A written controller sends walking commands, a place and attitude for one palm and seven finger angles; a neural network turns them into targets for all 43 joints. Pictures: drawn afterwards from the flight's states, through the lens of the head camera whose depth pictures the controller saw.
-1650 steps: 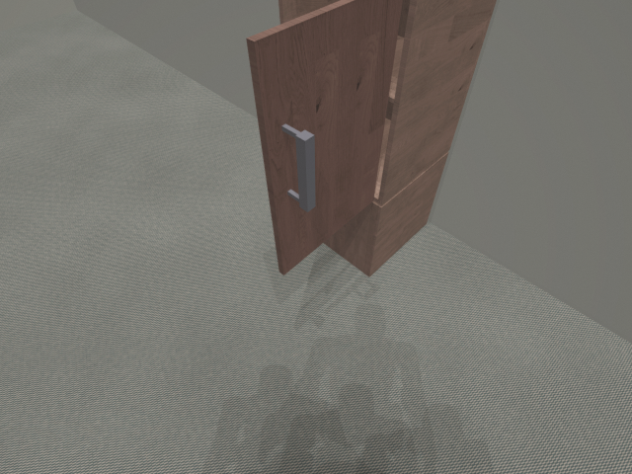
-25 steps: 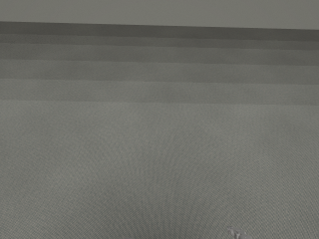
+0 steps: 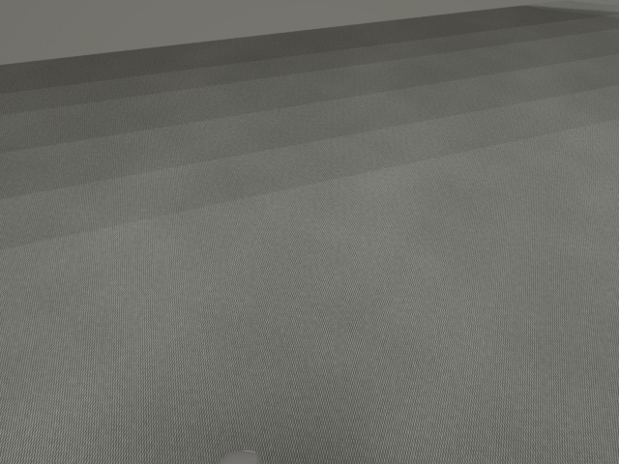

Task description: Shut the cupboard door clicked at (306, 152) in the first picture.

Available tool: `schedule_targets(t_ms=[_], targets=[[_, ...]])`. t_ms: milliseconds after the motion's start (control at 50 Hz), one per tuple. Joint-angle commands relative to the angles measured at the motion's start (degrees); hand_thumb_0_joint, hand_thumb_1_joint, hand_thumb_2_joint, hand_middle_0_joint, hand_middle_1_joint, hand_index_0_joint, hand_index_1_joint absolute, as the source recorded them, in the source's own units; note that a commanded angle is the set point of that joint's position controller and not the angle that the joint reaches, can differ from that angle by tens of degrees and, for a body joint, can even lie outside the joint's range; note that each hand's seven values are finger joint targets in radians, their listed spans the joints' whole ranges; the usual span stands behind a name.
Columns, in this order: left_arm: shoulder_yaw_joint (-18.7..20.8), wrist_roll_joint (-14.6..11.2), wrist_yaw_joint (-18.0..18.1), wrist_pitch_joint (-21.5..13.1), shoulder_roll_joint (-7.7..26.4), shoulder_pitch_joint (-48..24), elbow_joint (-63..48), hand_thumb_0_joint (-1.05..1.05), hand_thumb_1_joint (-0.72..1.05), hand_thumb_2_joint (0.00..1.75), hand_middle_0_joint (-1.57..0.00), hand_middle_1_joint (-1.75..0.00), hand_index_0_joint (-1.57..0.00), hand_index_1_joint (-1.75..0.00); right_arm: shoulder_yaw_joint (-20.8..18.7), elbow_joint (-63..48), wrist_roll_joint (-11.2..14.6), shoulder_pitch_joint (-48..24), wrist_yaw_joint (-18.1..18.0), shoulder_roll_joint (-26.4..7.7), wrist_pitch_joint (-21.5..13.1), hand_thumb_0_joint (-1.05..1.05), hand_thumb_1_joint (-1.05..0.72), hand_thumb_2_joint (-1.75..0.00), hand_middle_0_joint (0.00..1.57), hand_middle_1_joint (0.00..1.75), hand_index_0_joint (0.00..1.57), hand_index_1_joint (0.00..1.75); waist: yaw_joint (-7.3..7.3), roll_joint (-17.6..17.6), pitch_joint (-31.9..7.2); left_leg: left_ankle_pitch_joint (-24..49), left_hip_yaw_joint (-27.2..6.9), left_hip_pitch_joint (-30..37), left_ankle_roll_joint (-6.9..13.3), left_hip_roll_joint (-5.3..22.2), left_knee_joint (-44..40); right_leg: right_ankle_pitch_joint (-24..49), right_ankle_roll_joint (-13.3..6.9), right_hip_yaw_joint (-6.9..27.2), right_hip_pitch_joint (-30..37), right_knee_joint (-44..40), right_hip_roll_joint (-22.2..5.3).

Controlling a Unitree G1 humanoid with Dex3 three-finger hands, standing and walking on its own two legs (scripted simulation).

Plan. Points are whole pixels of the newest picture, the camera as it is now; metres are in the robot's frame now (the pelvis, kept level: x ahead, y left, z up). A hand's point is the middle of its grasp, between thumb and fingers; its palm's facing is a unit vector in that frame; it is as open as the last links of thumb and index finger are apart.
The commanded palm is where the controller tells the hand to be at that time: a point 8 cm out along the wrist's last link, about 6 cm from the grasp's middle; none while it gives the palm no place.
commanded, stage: turn to face it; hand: left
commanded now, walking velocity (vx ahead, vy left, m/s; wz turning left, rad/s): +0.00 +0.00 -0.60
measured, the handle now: out of the picture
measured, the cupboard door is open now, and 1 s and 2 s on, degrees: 57 57 57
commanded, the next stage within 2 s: none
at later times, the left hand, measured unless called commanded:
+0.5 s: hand (201, 435) +0.17 +0.17 -0.16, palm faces -0.32 -0.91 -0.26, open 7.4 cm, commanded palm none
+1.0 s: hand (211, 424) +0.19 +0.17 -0.18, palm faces -0.53 -0.83 -0.19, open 7.4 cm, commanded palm none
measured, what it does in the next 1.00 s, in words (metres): steps on the spot, turning right: left foot, then right foot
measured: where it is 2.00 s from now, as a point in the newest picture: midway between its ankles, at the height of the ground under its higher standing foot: outside the picture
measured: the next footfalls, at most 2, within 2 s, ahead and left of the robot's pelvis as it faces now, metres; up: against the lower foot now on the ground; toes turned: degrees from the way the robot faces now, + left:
left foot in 0.06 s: +0.06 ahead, +0.13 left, +0.00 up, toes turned -1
right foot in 0.50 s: -0.02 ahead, -0.12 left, +0.00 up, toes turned -24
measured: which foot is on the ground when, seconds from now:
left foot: up 0.00-0.04, down 0.06-0.50, up 0.52-0.88, down 0.90-1.00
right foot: down 0.00-0.06, up 0.08-0.48, down 0.50-0.92, up 0.94-1.00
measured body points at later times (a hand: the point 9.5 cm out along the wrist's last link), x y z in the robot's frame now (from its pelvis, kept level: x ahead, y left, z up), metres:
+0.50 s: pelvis -0.01 +0.01 -0.01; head +0.03 -0.02 +0.44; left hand +0.19 +0.22 -0.14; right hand -0.06 -0.25 -0.16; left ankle +0.02 +0.13 -0.74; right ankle -0.06 -0.10 -0.74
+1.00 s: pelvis +0.02 +0.03 +0.00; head +0.08 +0.03 +0.44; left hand +0.22 +0.21 -0.17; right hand -0.03 -0.24 -0.12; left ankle +0.07 +0.11 -0.74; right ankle -0.08 -0.07 -0.68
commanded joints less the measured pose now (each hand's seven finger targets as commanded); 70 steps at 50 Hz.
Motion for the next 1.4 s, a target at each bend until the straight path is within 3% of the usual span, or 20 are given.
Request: schedule_targets(t_ms=[0,40,60,180,340,420,440,480,500,620,760,840,860,900,1040,1180,1300,1320,1360,1380], targets=[[2.67,-0.77,0.46,-0.09,10.63,-2.37,-4.83,0.00,0.90,0.90,-0.20,-0.30,-0.20,-0.30,-1.12,-3.35,0.11,6.60,-0.53,-5.99,-2.81,0.00,-0.90,-0.90,0.20,0.30,0.20,0.30,-3.35,-3.64,-8.00,12.53,-0.31,16.01,1.01,0.89,-21.20,14.63,-4.21,11.69,-4.03,0.47,-9.12],[1.60,-1.29,-0.38,0.23,6.53,-2.33,-7.02,0.00,0.90,0.90,-0.20,-0.30,-0.20,-0.30,-2.57,-4.31,-1.18,8.63,-0.97,-14.73,-3.23,0.00,-0.90,-0.90,0.20,0.30,0.20,0.30,-3.74,19.70,-7.26,20.59,-22.16,19.87,10.97,24.26,-30.11,-22.04,2.15,-3.29,-16.66,22.51,1.36],[1.87,-0.76,-0.60,0.36,7.98,-3.84,-7.36,0.00,0.90,0.90,-0.20,-0.30,-0.20,-0.30,-2.15,-4.90,-1.63,8.05,-1.00,-14.15,-2.87,0.00,-0.90,-0.90,0.20,0.30,0.20,0.30,-3.98,13.47,-5.41,22.67,-21.31,14.25,14.31,25.70,-29.16,-21.76,2.06,-1.61,-14.68,31.04,-1.34],[2.33,-0.47,-2.38,1.59,6.49,-2.23,-5.44,0.00,0.90,0.90,-0.20,-0.30,-0.20,-0.30,-1.11,-6.56,-1.51,1.59,-1.16,-9.28,-3.08,0.00,-0.90,-0.90,0.20,0.30,0.20,0.30,-0.68,10.43,-3.42,26.05,-2.39,14.30,11.73,16.56,-26.43,-11.06,4.39,-6.14,-15.58,36.34,-4.22],[1.35,-0.53,-2.49,1.00,4.62,-6.95,-7.31,0.00,0.90,0.90,-0.20,-0.30,-0.20,-0.30,-2.56,-3.31,-1.57,7.48,-0.21,-10.50,-2.86,0.00,-0.90,-0.90,0.20,0.30,0.20,0.30,-3.85,13.34,-6.76,34.00,3.66,19.52,11.96,18.92,-22.25,-11.29,3.60,-10.43,-8.95,18.09,-4.18],[1.54,-0.57,-2.23,0.39,5.82,-2.32,-5.95,0.00,0.90,0.90,-0.20,-0.30,-0.20,-0.30,-3.20,-3.54,-1.26,5.00,0.26,-11.62,-2.50,0.00,-0.90,-0.90,0.20,0.30,0.20,0.30,-1.02,12.38,-8.18,29.90,7.16,15.24,8.46,18.38,-15.41,-1.88,1.62,-12.39,2.07,2.71,-2.74],[2.02,-0.39,-2.01,-0.08,7.71,1.19,-4.77,0.00,0.90,0.90,-0.20,-0.30,-0.20,-0.30,-3.26,-3.81,-0.88,4.22,0.47,-11.29,-2.42,0.00,-0.90,-0.90,0.20,0.30,0.20,0.30,0.90,8.77,-9.05,25.34,9.39,10.87,5.82,16.27,-9.25,5.13,0.60,-10.52,9.00,-4.23,-4.04],[3.63,-0.08,-0.47,-1.23,17.44,6.37,-3.04,0.00,0.90,0.90,-0.20,-0.30,-0.20,-0.30,-1.51,-7.94,-0.64,0.77,0.87,-4.52,-1.90,0.00,-0.90,-0.90,0.20,0.30,0.20,0.30,3.80,-16.93,-7.22,-13.54,10.09,-11.93,0.09,3.26,14.07,36.16,-9.23,16.76,17.65,-9.13,-24.46],[3.49,-0.62,0.09,-0.98,17.60,7.29,-2.95,0.00,0.90,0.90,-0.20,-0.30,-0.20,-0.30,-1.36,-7.94,-0.48,0.32,0.27,-5.96,-1.02,0.00,-0.90,-0.90,0.20,0.30,0.20,0.30,3.89,-12.54,-7.38,-12.35,2.77,-12.70,0.63,4.13,20.93,33.35,-12.31,15.52,14.50,-9.37,-25.90],[2.08,-0.64,0.51,-1.40,11.69,-2.93,-6.08,0.00,0.90,0.90,-0.20,-0.30,-0.20,-0.30,-1.73,-4.97,-0.83,2.80,0.83,-5.68,-0.63,0.00,-0.90,-0.90,0.20,0.30,0.20,0.30,-1.65,-7.22,-6.09,2.84,0.57,-9.16,-0.91,3.76,19.75,20.71,-8.62,6.09,7.30,-9.18,-15.00],[2.72,-0.18,0.25,-1.14,12.73,0.43,-4.87,0.00,0.90,0.90,-0.20,-0.30,-0.20,-0.30,-1.45,-7.04,-0.41,-1.28,0.44,-5.26,-1.36,0.00,-0.90,-0.90,0.20,0.30,0.20,0.30,0.43,-7.24,-5.85,-0.45,0.47,-6.10,-0.64,1.14,5.43,18.81,-10.89,14.02,8.04,-8.29,-15.44],[2.91,-0.55,0.33,-0.52,12.44,-2.97,-5.11,0.00,0.90,0.90,-0.20,-0.30,-0.20,-0.30,-1.24,-5.33,0.17,4.90,-0.23,-5.08,-2.40,0.00,-0.90,-0.90,0.20,0.30,0.20,0.30,-2.73,-7.24,-8.18,8.40,0.91,9.09,0.30,-0.86,-14.85,20.57,-6.83,14.90,1.43,-1.90,-12.33],[2.52,-1.04,0.24,-0.22,10.43,-3.57,-5.59,0.00,0.90,0.90,-0.20,-0.30,-0.20,-0.30,-1.49,-4.56,0.05,7.36,-0.48,-7.05,-2.99,0.00,-0.90,-0.90,0.20,0.30,0.20,0.30,-3.89,-2.36,-9.14,12.93,-0.88,17.28,0.95,2.26,-22.58,13.82,-3.73,11.52,-4.07,1.99,-8.24],[1.52,-1.29,-0.41,0.02,6.76,-2.16,-6.96,0.00,0.90,0.90,-0.20,-0.30,-0.20,-0.30,-2.72,-5.54,-1.13,9.25,-0.86,-14.98,-3.17,0.00,-0.90,-0.90,0.20,0.30,0.20,0.30,-3.95,19.14,-9.84,27.28,-21.12,22.16,11.05,25.47,-27.87,-22.43,2.06,-2.66,-16.49,25.14,0.72],[2.25,-0.56,-2.05,1.31,6.40,-2.18,-4.62,0.00,0.90,0.90,-0.20,-0.30,-0.20,-0.30,-0.96,-6.52,-1.44,5.11,-1.34,-9.06,-3.40,0.00,-0.90,-0.90,0.20,0.30,0.20,0.30,-1.49,10.08,-6.51,41.20,-0.62,20.48,10.66,16.28,-23.54,-10.23,4.63,-4.94,-17.71,39.81,-3.77],[1.40,-0.48,-2.47,1.31,4.93,-8.01,-6.75,0.00,0.90,0.90,-0.20,-0.30,-0.20,-0.30,-2.10,-3.71,-1.51,9.13,-0.61,-9.64,-3.05,0.00,-0.90,-0.90,0.20,0.30,0.20,0.30,-3.99,12.49,-5.87,40.32,4.13,22.47,11.54,18.18,-22.28,-10.72,4.18,-9.18,-13.86,24.56,-5.18],[1.35,-0.55,-2.18,0.30,6.05,-3.74,-5.67,0.00,0.90,0.90,-0.20,-0.30,-0.20,-0.30,-3.04,-3.25,-1.31,6.27,0.20,-11.40,-2.67,0.00,-0.90,-0.90,0.20,0.30,0.20,0.30,-1.15,12.79,-7.06,35.43,8.45,16.52,8.01,18.82,-14.25,-2.11,1.16,-11.95,1.22,3.36,-3.15],[1.90,-0.39,-1.91,-0.15,8.13,1.23,-4.14,0.00,0.90,0.90,-0.20,-0.30,-0.20,-0.30,-3.09,-3.68,-0.85,5.04,0.46,-11.24,-2.63,0.00,-0.90,-0.90,0.20,0.30,0.20,0.30,1.72,7.80,-8.56,30.26,10.82,11.31,5.39,16.78,-7.26,5.90,-0.01,-10.02,9.97,-3.62,-4.36],[3.54,-0.50,-0.33,-1.14,18.07,7.26,-2.14,0.00,0.90,0.90,-0.20,-0.30,-0.20,-0.30,-1.39,-7.77,-0.46,1.66,0.59,-5.31,-1.84,0.00,-0.90,-0.90,0.20,0.30,0.20,0.30,4.35,-16.69,-8.56,-15.14,9.52,-11.39,-0.11,2.94,17.38,38.63,-10.60,18.20,18.80,-8.44,-25.21],[3.42,-0.87,0.35,-0.94,17.49,6.99,-2.34,0.00,0.90,0.90,-0.20,-0.30,-0.20,-0.30,-1.29,-7.67,-0.41,1.80,0.17,-6.62,-0.92,0.00,-0.90,-0.90,0.20,0.30,0.20,0.30,3.88,-12.40,-7.23,-12.81,2.68,-11.51,0.48,4.54,23.12,34.13,-13.02,16.46,14.32,-9.17,-26.40]])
